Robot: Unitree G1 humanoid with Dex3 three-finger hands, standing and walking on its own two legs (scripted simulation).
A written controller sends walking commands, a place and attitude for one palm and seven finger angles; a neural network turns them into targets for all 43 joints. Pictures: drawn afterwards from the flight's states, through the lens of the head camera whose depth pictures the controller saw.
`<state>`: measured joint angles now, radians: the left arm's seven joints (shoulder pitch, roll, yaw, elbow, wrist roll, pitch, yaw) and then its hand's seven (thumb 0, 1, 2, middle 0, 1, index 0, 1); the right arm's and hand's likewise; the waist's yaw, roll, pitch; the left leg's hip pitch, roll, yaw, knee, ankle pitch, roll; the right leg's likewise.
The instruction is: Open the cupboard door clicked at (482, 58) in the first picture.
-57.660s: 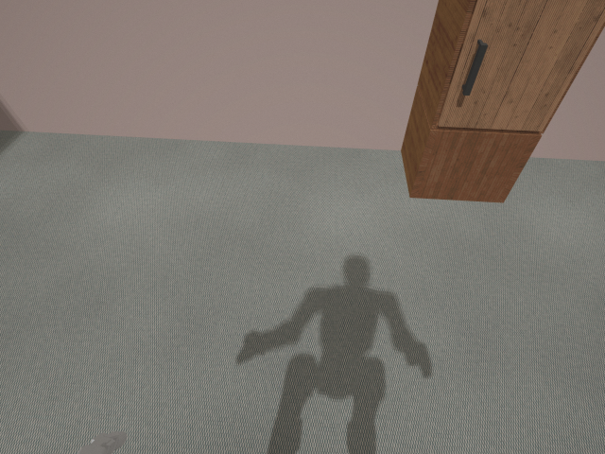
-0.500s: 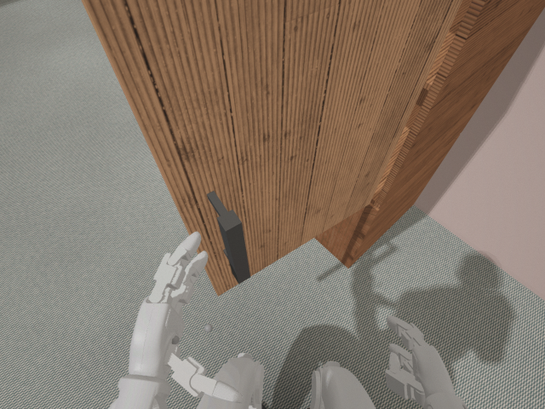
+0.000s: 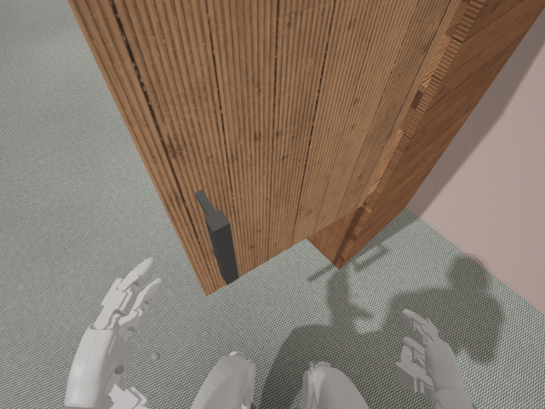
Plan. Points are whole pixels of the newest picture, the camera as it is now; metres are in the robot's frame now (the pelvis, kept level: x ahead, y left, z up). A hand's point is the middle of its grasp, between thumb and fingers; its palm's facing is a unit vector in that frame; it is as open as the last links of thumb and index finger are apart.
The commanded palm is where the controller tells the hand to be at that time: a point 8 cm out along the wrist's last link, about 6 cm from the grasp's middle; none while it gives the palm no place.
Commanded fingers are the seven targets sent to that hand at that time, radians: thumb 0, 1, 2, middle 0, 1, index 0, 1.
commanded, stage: draw the hand back to the body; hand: left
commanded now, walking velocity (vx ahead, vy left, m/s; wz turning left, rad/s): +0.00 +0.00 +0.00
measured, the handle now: (217, 241) +0.33 +0.11 +0.04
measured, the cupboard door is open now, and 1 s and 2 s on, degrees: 80 80 80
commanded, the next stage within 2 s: step back with the hand held close in 1.66 s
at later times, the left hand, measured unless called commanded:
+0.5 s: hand (90, 345) +0.18 +0.20 +0.12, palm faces +0.02 -1.00 -0.07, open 16.3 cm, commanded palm +0.15 +0.26 +0.14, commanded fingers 0.00 -0.43 0.33 -0.15 -0.30 -0.15 -0.30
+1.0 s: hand out of the picture +0.21 +0.27 +0.22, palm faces +0.34 -0.85 -0.40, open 12.5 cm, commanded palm +0.17 +0.32 +0.25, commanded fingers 0.00 0.44 0.70 -0.18 -0.30 -0.18 -0.30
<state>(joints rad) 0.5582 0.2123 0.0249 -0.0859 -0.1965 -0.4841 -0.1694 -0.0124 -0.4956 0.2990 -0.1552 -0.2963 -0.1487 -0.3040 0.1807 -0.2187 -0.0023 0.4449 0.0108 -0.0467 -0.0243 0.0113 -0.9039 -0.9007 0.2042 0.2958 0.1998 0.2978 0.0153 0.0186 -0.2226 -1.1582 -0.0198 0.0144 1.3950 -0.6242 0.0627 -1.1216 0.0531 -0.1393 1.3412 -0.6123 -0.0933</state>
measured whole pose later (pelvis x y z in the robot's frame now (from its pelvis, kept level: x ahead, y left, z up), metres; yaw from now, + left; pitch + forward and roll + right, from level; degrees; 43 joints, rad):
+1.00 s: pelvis +0.04 +0.03 +0.12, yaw +1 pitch +3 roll -2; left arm 0.60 0.34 0.17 -0.40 -0.06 0.01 0.16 0.00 0.12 0.56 -0.18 -0.30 -0.18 -0.30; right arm 0.28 -0.23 0.07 0.51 0.03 -0.06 -0.10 0.01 -0.90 -0.90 0.21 0.30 0.20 0.30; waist 0.05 0.08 -0.12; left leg -0.35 -0.07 0.02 0.70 -0.40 0.10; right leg -0.32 0.04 -0.07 0.63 -0.37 -0.03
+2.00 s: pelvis +0.02 +0.00 +0.14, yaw -2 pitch +0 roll -1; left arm 0.51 0.36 0.36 -0.40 -0.05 -0.14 0.12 0.01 0.89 0.90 -0.21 -0.30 -0.20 -0.31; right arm 0.18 -0.25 0.01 0.59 0.01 -0.04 -0.05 0.01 -0.90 -0.90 0.21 0.30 0.20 0.30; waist 0.02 0.05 0.01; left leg -0.19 -0.02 0.06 0.46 -0.26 0.06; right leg -0.17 0.09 -0.02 0.39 -0.21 -0.06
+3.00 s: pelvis -0.17 +0.00 +0.13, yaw -5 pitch +4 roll -1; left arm 0.68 0.58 0.50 -0.66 -0.10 -0.23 0.11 0.01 0.89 0.90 -0.22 -0.30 -0.21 -0.31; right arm 0.14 -0.18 0.01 0.61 0.01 -0.03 -0.02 0.01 -0.90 -0.90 0.21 0.30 0.20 0.30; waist 0.00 -0.08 -0.03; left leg -0.62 -0.02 0.01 0.78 -0.30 -0.01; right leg -0.16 0.09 0.02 0.43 -0.34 -0.07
